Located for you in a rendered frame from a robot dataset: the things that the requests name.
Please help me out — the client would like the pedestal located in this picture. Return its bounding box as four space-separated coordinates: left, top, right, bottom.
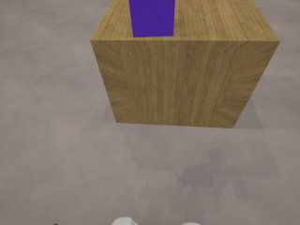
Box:
90 0 280 128

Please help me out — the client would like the carton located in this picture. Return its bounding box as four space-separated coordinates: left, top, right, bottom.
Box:
128 0 175 38

